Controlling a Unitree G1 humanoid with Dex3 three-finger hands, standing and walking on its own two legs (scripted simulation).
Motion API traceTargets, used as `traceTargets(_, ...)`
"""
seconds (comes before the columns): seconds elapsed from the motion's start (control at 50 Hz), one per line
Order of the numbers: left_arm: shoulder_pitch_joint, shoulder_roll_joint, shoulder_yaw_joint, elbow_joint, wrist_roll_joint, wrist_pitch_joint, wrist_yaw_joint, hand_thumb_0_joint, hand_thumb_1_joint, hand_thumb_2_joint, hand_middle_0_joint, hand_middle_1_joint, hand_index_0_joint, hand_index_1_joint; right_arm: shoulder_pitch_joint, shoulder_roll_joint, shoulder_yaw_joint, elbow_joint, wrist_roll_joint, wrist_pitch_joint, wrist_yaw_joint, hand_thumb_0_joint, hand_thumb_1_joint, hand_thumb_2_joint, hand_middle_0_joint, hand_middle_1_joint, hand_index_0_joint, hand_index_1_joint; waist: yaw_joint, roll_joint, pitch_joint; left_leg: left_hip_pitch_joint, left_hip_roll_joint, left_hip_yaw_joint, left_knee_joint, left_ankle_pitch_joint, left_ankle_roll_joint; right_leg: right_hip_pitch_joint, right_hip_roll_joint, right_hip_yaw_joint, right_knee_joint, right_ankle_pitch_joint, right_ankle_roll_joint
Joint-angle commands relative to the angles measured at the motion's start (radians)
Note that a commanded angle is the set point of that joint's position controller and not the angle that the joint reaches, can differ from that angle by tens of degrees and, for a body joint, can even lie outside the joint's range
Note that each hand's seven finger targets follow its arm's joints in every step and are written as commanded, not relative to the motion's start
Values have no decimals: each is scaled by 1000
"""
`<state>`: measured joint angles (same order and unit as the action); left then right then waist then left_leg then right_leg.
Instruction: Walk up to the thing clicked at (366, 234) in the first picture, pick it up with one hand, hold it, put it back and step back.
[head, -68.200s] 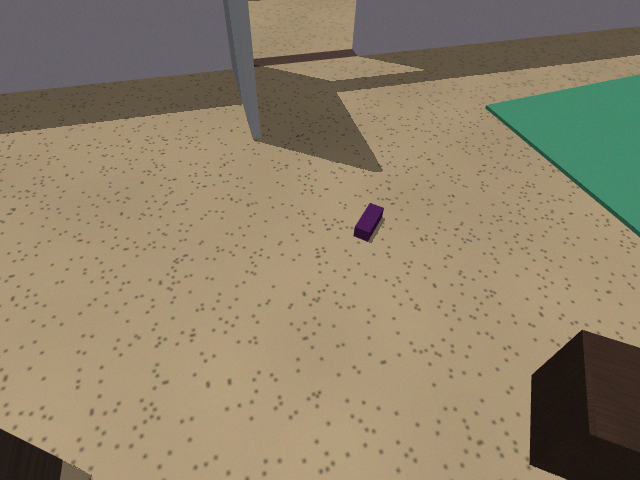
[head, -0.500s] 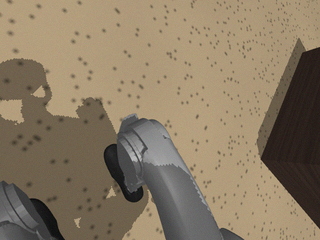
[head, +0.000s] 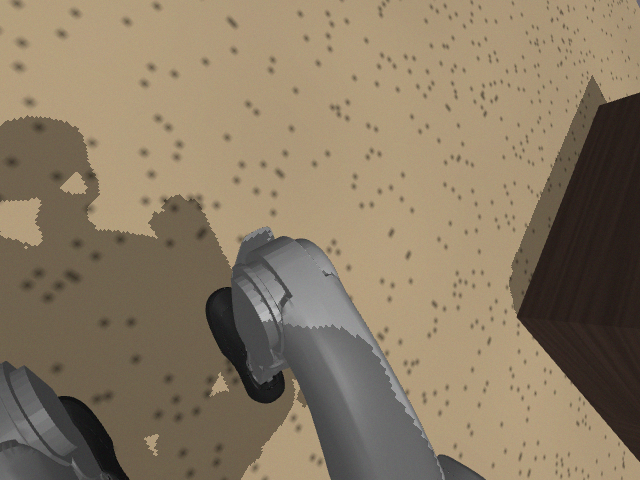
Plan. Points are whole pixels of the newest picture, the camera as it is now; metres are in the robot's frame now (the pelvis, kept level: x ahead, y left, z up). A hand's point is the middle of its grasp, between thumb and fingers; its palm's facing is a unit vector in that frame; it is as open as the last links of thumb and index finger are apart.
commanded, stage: close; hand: left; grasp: from above
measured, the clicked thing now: out of the picture +0.49 +0.33 -0.31
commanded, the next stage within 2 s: go down in 0.28 s
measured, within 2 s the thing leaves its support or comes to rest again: neither
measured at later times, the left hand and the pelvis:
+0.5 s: hand out of the picture +0.48 +0.28 -0.24, palm faces -0.14 -0.46 -0.88, open 12.6 cm; pelvis +0.00 +0.00 +0.00, yaw +0 degrees
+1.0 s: hand out of the picture +0.47 +0.35 -0.14, palm faces -0.15 -0.46 -0.88, open 13.9 cm; pelvis +0.01 +0.00 +0.01, yaw +4 degrees
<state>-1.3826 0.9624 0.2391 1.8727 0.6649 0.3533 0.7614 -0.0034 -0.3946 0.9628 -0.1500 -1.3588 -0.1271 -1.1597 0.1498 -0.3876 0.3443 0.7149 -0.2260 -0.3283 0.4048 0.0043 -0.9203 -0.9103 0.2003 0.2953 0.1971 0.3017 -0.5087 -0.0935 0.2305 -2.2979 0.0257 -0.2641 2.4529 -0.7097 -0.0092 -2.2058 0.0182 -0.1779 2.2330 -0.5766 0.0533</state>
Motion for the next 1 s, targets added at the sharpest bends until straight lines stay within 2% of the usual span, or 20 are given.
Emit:
traceTargets(0.0, -229, 160, -20, -69, 11, -1, 17, 0, -381, 941, -90, -1181, -128, -1141, 242, -355, -85, 54, -1, -1, 6, 0, -909, -906, 200, 300, 199, 300, -77, 448, -605, 371, 17, 85, -265, 141, 14, 454, 49, -85, -190, 170, -45)
traceTargets(0.14, -232, 155, -15, -63, 0, 2, 27, 0, -343, 903, -111, -1146, -153, -1103, 238, -357, -78, 42, -6, -2, 12, 0, -906, -906, 200, 300, 199, 300, -91, 458, -598, 401, 18, 73, -271, 148, 8, 445, 46, -91, -183, 175, -47)
traceTargets(0.3, -226, 185, -4, -50, -1, -3, 31, 0, -298, 911, -158, -1152, -197, -1111, 237, -361, -76, 44, -6, -5, 10, 0, -911, -907, 200, 300, 199, 300, -81, 450, -586, 357, 17, 82, -263, 134, 15, 459, 47, -85, -191, 167, -42)
traceTargets(0.38, -214, 173, -12, -65, -2, 3, 22, 0, -251, 893, -179, -1143, -225, -1095, 224, -358, -71, 26, -6, -5, 12, 0, -907, -906, 200, 300, 199, 300, -83, 434, -587, 368, 16, 75, -259, 149, 14, 444, 45, -86, -191, 172, -43)
traceTargets(0.42, -211, 174, -14, -67, -9, 3, 15, 0, -411, 911, -20, -1186, -75, -1128, 229, -362, -72, 32, -6, -6, 9, 0, -915, -902, 200, 300, 200, 300, -84, 445, -582, 373, 17, 78, -263, 144, 14, 445, 49, -86, -192, 170, -42)
traceTargets(0.46, -204, 173, -20, -70, 5, 4, 9, 0, -513, 931, -19, -1180, -65, -1131, 242, -360, -75, 38, -1, -3, 10, 0, -915, -903, 200, 300, 200, 300, -84, 456, -580, 375, 17, 74, -277, 133, 13, 436, 48, -89, -190, 160, -46)
traceTargets(0.54, -190, 191, -16, -101, 15, 1, -7, 0, -511, 930, -23, -1181, -69, -1133, 236, -344, -72, 33, 4, 0, 7, 0, -916, -904, 200, 300, 200, 300, -61, 457, -615, 367, 17, 89, -271, 157, 14, 469, 50, -79, -191, 178, -43)
traceTargets(0.56, -194, 209, -11, -114, 25, 2, -9, 0, -516, 938, -22, -1178, -64, -1134, 239, -345, -75, 40, 6, 0, 6, 0, -915, -904, 200, 300, 200, 300, -44, 476, -630, 367, 20, 95, -269, 159, 16, 470, 51, -75, -195, 176, -44)
traceTargets(0.6, -197, 217, -1, -160, 33, 2, -24, 0, -527, 949, -26, -1160, -59, -1125, 242, -336, -81, 42, 9, 2, 3, 0, -915, -904, 200, 300, 200, 300, -38, 497, -657, 382, 20, 105, -271, 177, 15, 478, 49, -69, -194, 189, -45)
traceTargets(0.64, -195, 224, 6, -195, 54, 6, -41, 0, -534, 953, -24, -1153, -54, -1121, 248, -334, -98, 48, 14, 6, 1, 0, -914, -904, 200, 300, 200, 300, -19, 524, -694, 405, 22, 108, -282, 188, 12, 477, 48, -67, -190, 193, -49)
traceTargets(0.66, -182, 232, 12, -212, 64, 8, -50, 0, -540, 959, -25, -1144, -50, -1117, 240, -337, -110, 51, 23, 5, -3, 0, -913, -903, 200, 300, 200, 300, 6, 541, -715, 433, 25, 103, -292, 176, 8, 454, 45, -68, -186, 179, -52)
traceTargets(0.68, -179, 235, 19, -249, 75, 7, -62, 0, -555, 976, -33, -1129, -47, -1113, 256, -332, -125, 56, 23, 10, -7, 0, -914, -904, 200, 300, 200, 300, 11, 569, -749, 457, 23, 115, -299, 191, 6, 482, 49, -64, -186, 192, -54)
traceTargets(0.7, -185, 230, 30, -305, 82, 9, -77, 0, -544, 970, -34, -1133, -51, -1115, 272, -333, -144, 61, 30, 17, -9, 0, -914, -904, 200, 300, 200, 300, 31, 604, -783, 488, 25, 115, -307, 208, 1, 471, 46, -62, -179, 201, -62)
traceTargets(0.76, -211, 187, 22, -461, 81, 22, -146, 0, -559, 974, -37, -1133, -47, -1122, 280, -295, -183, 69, 58, 23, -22, 0, -917, -906, 200, 300, 199, 300, 73, 661, -906, 531, 17, 140, -305, 220, 2, 463, 45, -40, -182, 206, -73)
traceTargets(0.84, -165, 0, -73, -589, 83, 43, -268, 0, -551, 973, -44, -1126, -50, -1119, 312, -246, -254, 108, 102, 57, -38, 0, -914, -904, 200, 300, 200, 300, 122, 663, -995, 553, 4, 166, -309, 261, 0, 418, 45, -17, -168, 220, -89)
traceTargets(0.86, -136, -70, -105, -568, 77, 54, -291, 0, -536, 962, -42, -1123, -53, -1112, 317, -248, -273, 116, 114, 67, -41, 0, -913, -903, 200, 300, 200, 300, 129, 638, -989, 556, 3, 169, -319, 263, -1, 394, 45, -16, -169, 219, -93)
traceTargets(0.9, -111, -126, -138, -580, 85, 69, -323, 0, -490, 915, -38, -1158, -73, -1122, 331, -247, -301, 131, 133, 90, -48, 0, -912, -903, 200, 300, 200, 300, 157, 620, -996, 567, -3, 171, -364, 247, -4, 358, 42, -11, -174, 197, -101)
traceTargets(0.94, -114, -202, -167, -602, 77, 87, -359, 0, -476, 899, -37, -1157, -77, -1116, 328, -232, -324, 137, 148, 113, -62, 0, -910, -902, 200, 300, 199, 300, 171, 581, -994, 616, -6, 164, -398, 250, -7, 314, 37, -5, -184, 188, -105)
traceTargets(0.96, -96, -225, -180, -559, 78, 96, -373, 0, -459, 884, -36, -1169, -84, -1119, 323, -224, -328, 140, 155, 124, -71, 0, -910, -903, 200, 300, 200, 300, 174, 552, -958, 591, -12, 162, -425, 216, -4, 289, 34, 1, -190, 160, -105)
traceTargets(0.98, -122, -249, -189, -590, 75, 100, -383, 0, -459, 887, -41, -1167, -86, -1121, 319, -218, -338, 137, 158, 129, -80, 0, -912, -904, 200, 300, 200, 300, 176, 540, -967, 610, -14, 159, -439, 206, -4, 282, 28, 6, -199, 154, -106)
